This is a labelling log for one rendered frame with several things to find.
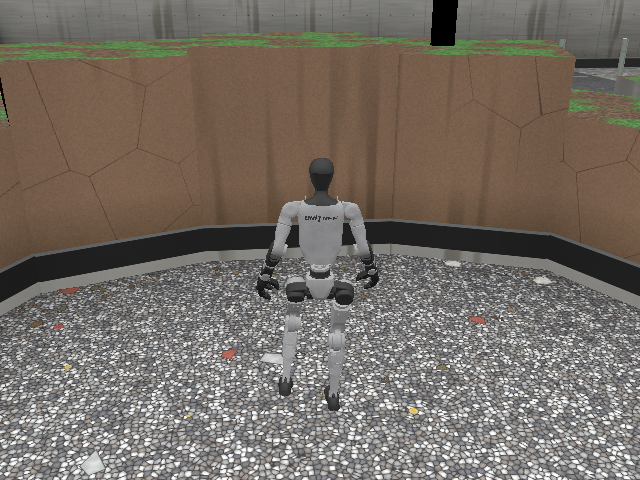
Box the robot right upper arm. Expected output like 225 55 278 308
342 201 370 256

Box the robot right hand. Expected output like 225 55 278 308
356 271 379 289

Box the right robot forearm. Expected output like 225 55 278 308
360 240 377 275

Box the robot left hand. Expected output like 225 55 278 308
256 277 279 300

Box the humanoid robot torso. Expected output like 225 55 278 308
297 196 344 300

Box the robot left foot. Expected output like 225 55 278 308
278 377 293 396

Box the left robot forearm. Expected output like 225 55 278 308
259 241 281 281

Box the robot left upper arm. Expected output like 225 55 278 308
271 201 301 257

